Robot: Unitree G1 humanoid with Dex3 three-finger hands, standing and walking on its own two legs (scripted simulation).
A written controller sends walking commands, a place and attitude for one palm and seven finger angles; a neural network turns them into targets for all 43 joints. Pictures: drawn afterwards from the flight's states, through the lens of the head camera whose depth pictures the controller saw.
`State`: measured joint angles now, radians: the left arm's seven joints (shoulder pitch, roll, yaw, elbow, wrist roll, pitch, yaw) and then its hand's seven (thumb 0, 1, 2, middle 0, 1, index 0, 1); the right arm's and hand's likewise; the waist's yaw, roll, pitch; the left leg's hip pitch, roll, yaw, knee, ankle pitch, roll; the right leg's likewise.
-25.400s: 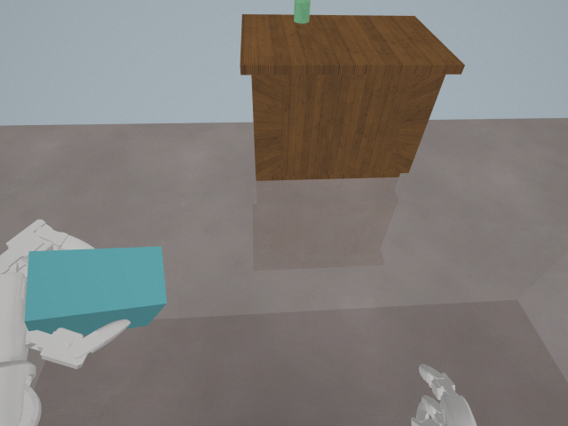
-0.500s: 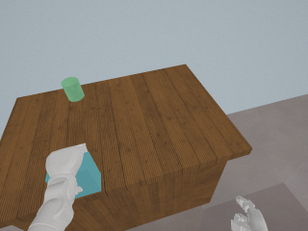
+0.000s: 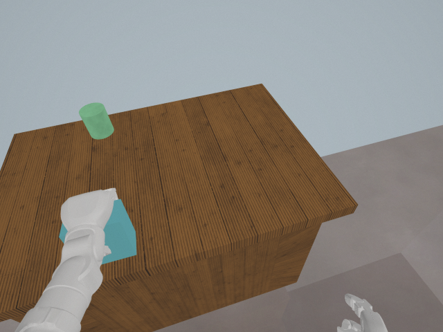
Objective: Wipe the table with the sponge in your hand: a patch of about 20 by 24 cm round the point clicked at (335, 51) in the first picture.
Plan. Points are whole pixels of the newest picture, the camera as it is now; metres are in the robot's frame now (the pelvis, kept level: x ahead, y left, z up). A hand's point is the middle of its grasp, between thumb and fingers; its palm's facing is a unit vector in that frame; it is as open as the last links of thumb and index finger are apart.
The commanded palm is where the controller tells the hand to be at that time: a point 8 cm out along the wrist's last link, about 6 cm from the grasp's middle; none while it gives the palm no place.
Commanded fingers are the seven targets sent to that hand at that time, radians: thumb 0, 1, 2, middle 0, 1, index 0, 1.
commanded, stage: wipe forward along the first lane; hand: left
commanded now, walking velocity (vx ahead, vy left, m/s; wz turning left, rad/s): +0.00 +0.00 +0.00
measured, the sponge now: (105, 239) +0.29 +0.29 -0.03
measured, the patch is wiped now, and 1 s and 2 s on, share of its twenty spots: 0.05 0.40 0.40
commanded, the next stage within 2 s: slide across to the middle lane in 1.26 s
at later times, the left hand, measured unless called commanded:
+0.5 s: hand (98, 205) +0.35 +0.32 +0.01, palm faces -0.11 +0.00 -0.99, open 10.1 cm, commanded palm +0.34 +0.31 +0.04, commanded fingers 0.00 0.10 1.30 -1.20 -1.60 -1.20 -1.60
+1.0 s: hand (98, 186) +0.40 +0.34 +0.01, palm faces -0.12 +0.02 -0.99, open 10.1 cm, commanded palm +0.39 +0.32 +0.04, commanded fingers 0.00 0.10 1.30 -1.20 -1.60 -1.20 -1.60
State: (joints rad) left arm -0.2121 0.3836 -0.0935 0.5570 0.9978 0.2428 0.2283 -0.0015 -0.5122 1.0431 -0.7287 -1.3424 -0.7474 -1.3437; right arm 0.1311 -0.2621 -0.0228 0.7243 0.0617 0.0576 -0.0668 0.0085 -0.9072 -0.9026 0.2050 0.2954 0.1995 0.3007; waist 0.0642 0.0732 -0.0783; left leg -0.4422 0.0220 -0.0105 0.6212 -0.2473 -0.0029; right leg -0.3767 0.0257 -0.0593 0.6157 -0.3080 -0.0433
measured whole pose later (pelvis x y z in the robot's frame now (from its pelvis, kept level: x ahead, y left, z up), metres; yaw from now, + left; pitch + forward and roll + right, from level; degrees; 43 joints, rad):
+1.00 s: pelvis -0.01 +0.02 -0.02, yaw -1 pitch +13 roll -3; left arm -0.65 0.53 -0.01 1.03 1.04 0.14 0.28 0.01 -0.53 1.05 -0.74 -1.34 -0.76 -1.34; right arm 0.27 -0.27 -0.02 0.73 0.06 0.09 -0.04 0.01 -0.91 -0.90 0.21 0.30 0.20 0.30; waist -0.03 0.06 -0.13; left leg -0.72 0.03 -0.02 0.78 -0.29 0.01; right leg -0.63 0.04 -0.06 0.72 -0.32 -0.02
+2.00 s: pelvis +0.03 +0.03 -0.01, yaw -2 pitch +15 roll -3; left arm -0.74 0.43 -0.08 1.07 1.03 0.25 0.29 0.00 -0.52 1.05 -0.73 -1.34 -0.75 -1.35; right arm 0.25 -0.24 -0.03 0.75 0.04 0.11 0.01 0.00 -0.91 -0.90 0.21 0.30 0.20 0.30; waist -0.05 0.05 -0.14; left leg -0.65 0.02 0.01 0.72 -0.32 0.03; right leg -0.55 0.02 -0.04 0.63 -0.33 0.00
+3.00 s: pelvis +0.04 +0.02 +0.00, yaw -1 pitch +9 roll -1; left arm -0.46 0.27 -0.22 0.77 0.99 0.41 0.33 0.00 -0.49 1.05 -0.70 -1.36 -0.72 -1.36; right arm 0.17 -0.24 -0.02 0.70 0.07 0.19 0.00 0.01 -0.91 -0.90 0.20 0.30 0.20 0.30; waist 0.02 0.06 -0.15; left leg -0.50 0.01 0.00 0.65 -0.31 0.01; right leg -0.42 0.02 -0.04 0.60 -0.34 -0.02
